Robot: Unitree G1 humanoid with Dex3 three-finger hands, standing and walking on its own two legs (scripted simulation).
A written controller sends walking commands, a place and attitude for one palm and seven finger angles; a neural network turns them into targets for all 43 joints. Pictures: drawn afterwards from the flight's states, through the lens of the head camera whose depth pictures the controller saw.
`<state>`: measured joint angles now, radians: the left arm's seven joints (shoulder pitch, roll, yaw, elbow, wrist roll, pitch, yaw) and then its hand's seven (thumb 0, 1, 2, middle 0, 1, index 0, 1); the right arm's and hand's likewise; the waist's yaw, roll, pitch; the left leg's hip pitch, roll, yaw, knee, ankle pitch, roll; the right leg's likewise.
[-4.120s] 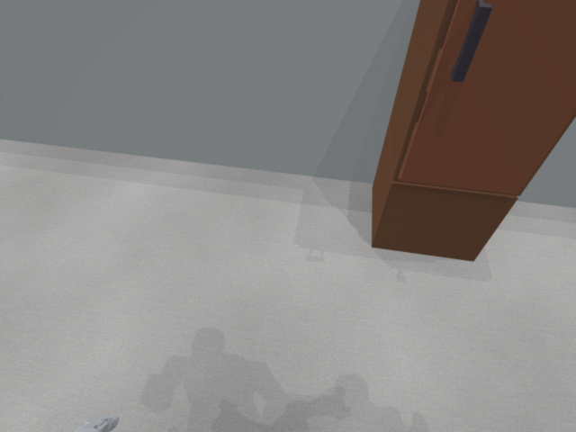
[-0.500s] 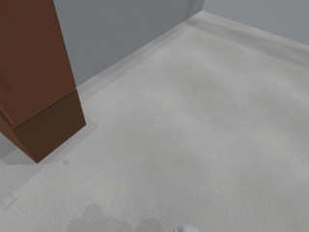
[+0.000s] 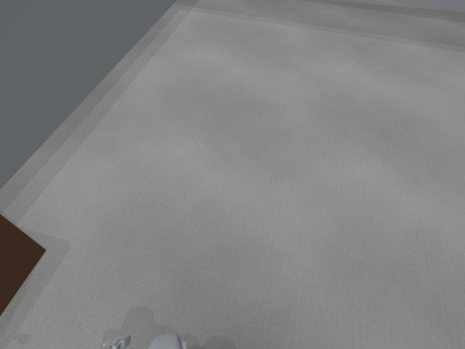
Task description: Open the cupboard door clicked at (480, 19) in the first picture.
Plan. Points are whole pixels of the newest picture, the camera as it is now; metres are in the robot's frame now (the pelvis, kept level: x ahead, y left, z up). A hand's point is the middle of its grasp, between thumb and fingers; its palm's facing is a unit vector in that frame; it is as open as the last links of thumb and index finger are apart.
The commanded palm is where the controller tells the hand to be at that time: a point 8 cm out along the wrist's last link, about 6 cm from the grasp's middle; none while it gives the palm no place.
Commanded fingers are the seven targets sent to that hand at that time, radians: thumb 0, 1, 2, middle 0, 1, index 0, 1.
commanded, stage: walk to a spot facing it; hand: left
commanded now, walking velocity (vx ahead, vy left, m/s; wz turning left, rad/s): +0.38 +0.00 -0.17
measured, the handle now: out of the picture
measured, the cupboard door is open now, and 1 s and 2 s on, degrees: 0 0 0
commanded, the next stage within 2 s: turn to face it in 0.22 s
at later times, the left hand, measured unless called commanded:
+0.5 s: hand (116, 314) +0.21 +0.24 -0.18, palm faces -0.02 -0.99 -0.16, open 7.4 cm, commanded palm none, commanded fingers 0.00 0.90 0.90 -0.20 -0.30 -0.20 -0.30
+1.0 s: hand (140, 231) +0.37 +0.22 -0.13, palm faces +0.16 -0.95 -0.27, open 7.4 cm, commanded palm none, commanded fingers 0.00 0.90 0.90 -0.20 -0.30 -0.20 -0.30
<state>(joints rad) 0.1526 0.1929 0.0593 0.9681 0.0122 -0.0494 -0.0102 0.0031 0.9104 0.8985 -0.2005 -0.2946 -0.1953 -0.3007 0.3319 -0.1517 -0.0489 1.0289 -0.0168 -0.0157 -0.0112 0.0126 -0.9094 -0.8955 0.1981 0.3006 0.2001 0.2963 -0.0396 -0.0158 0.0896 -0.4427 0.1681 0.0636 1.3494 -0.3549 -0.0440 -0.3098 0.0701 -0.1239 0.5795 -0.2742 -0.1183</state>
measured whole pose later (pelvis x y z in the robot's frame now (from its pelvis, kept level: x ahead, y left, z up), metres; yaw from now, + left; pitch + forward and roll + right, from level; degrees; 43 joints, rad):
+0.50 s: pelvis +0.22 +0.07 +0.01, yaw -6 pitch -2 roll -1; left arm 0.35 0.17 0.05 1.10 0.01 -0.02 0.02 0.01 0.91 0.90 -0.20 -0.29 -0.19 -0.30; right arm 0.17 -0.14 -0.01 0.98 -0.01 -0.06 -0.01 0.00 -0.91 -0.90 0.20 0.30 0.20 0.30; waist 0.02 -0.03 0.07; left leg -0.32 0.04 0.15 0.57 -0.22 0.06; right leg -0.35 -0.02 -0.03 1.18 -0.47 0.01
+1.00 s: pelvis +0.27 +0.02 +0.01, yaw +11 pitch +2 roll +1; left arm 0.12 0.15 0.04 0.91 0.02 0.00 0.03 0.00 0.91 0.90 -0.20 -0.29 -0.20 -0.30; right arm 0.30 -0.21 -0.10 0.99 -0.02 0.06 0.00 0.01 -0.91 -0.90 0.20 0.30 0.20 0.30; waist -0.07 0.07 0.02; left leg -0.48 -0.05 -0.02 0.92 -0.45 -0.04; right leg -0.22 -0.04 -0.10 0.51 -0.32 -0.03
